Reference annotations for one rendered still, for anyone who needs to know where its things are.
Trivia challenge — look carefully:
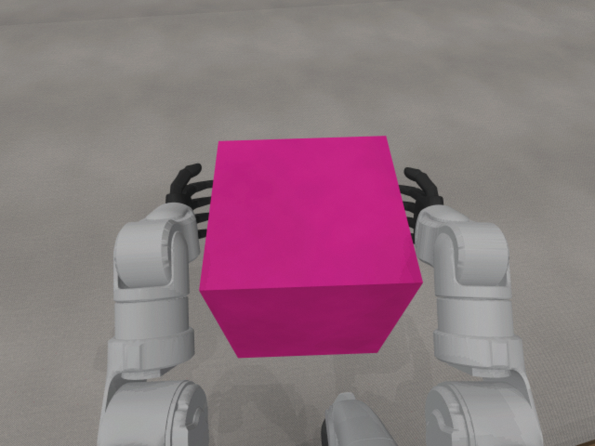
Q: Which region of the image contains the carton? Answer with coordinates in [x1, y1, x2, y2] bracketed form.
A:
[199, 136, 423, 358]

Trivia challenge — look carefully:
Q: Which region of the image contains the right robot thigh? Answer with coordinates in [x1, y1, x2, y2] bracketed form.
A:
[325, 400, 398, 446]

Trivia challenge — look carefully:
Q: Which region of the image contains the robot right forearm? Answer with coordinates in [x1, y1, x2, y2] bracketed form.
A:
[415, 204, 544, 446]

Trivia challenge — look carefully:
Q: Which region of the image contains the right robot hand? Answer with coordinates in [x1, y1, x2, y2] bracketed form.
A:
[399, 167, 443, 244]

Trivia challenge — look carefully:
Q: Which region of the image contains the left robot upper arm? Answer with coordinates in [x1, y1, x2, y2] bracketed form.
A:
[99, 380, 209, 446]

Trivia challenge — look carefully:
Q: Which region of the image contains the right robot upper arm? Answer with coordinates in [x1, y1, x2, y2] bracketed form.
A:
[425, 381, 542, 446]

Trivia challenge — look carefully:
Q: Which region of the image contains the robot left forearm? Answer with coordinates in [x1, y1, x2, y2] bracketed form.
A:
[97, 203, 201, 446]

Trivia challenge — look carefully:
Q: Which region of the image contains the robot right shin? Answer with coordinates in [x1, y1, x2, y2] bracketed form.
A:
[332, 392, 356, 406]

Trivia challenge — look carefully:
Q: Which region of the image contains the left robot hand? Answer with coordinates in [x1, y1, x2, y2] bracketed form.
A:
[165, 164, 213, 239]

